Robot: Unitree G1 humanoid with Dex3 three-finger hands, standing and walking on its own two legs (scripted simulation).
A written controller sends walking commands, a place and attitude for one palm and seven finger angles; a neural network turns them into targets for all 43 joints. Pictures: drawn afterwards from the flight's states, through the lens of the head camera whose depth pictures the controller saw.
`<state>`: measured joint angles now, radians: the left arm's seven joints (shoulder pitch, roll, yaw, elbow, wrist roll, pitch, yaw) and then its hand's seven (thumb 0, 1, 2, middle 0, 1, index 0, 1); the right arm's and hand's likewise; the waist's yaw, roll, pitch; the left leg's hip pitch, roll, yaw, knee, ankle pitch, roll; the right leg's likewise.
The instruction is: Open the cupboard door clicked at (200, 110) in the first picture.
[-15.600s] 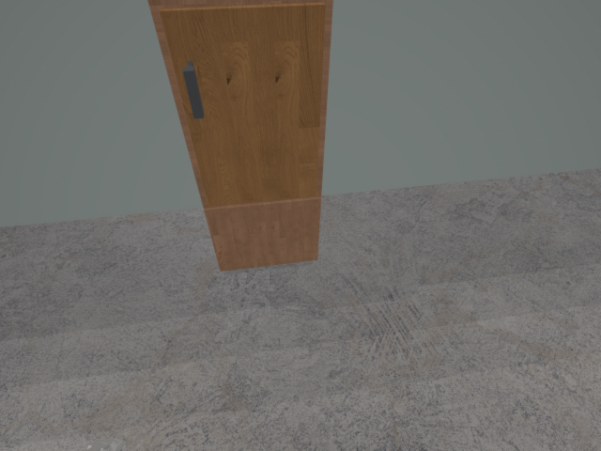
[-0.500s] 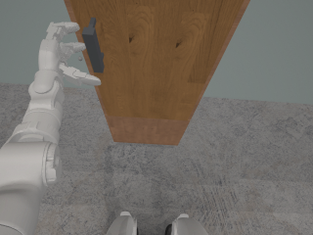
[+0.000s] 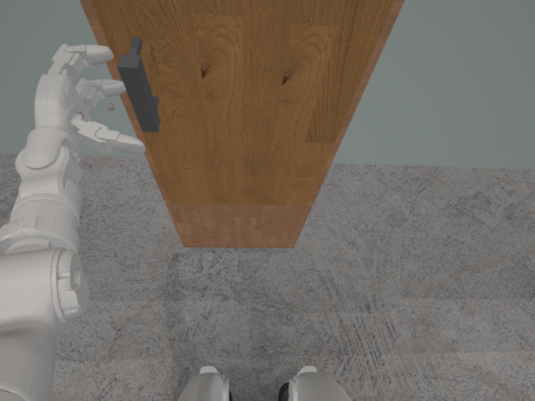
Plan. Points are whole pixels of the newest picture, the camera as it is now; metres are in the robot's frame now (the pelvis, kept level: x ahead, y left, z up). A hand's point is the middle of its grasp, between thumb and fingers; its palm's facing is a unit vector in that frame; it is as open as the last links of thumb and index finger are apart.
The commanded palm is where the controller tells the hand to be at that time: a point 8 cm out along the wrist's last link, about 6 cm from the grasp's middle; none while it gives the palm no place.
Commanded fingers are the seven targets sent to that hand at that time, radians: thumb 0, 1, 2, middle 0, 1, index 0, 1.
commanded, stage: move the hooked fingers beside the handle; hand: left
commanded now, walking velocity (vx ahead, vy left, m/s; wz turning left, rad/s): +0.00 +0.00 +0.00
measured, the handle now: (144, 86) +0.55 +0.17 +0.10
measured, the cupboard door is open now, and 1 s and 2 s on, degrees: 0 0 0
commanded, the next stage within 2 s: slide the fingers in behind the handle in 1.84 s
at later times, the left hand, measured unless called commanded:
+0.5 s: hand (108, 107) +0.50 +0.21 +0.10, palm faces -0.01 -1.00 +0.00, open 14.4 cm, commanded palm +0.48 +0.25 +0.10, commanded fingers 0.00 -0.50 0.30 -0.30 -1.20 -0.30 -1.20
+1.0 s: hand (89, 113) +0.49 +0.23 +0.10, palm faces -0.03 -1.00 -0.01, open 14.0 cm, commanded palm +0.48 +0.28 +0.10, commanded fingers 0.00 -0.50 0.30 -0.30 -1.20 -0.30 -1.20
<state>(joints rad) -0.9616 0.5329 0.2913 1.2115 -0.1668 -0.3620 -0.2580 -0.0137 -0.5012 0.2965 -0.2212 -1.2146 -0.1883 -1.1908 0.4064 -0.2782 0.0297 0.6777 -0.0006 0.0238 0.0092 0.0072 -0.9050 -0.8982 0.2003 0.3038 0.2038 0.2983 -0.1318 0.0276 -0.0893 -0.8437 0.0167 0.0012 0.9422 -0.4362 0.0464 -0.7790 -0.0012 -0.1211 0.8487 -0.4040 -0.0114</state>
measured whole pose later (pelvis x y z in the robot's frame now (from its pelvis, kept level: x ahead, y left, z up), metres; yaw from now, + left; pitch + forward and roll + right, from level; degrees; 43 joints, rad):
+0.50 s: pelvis +0.00 +0.01 +0.00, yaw -2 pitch +19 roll -4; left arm -0.88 0.55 0.38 1.17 -0.14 -0.35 -0.31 -0.01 -0.50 0.30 -0.26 -1.19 -0.23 -1.18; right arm 0.40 -0.27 0.04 0.64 0.01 0.07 -0.01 0.01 -0.90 -0.90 0.20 0.30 0.20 0.30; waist -0.14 0.03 -0.09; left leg -0.81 0.03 0.04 0.92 -0.44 0.06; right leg -0.76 0.01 -0.08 0.83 -0.40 0.00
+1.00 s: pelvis +0.00 +0.00 +0.00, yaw -2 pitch +18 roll -4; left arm -0.87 0.65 0.44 1.22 -0.14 -0.33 -0.41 -0.01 -0.50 0.30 -0.30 -1.20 -0.30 -1.20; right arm 0.41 -0.29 0.05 0.62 0.02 0.08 -0.04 0.01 -0.90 -0.90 0.20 0.30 0.20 0.30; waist -0.16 0.03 -0.09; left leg -0.81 0.04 0.04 0.92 -0.43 0.05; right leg -0.76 0.02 -0.08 0.83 -0.38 0.00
